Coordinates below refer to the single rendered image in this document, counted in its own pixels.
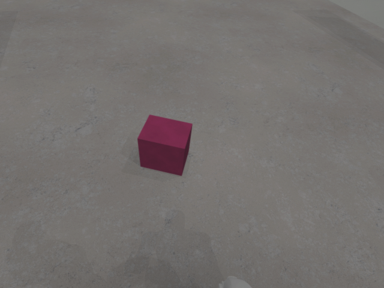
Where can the carton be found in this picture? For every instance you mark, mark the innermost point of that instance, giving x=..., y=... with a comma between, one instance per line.
x=164, y=144

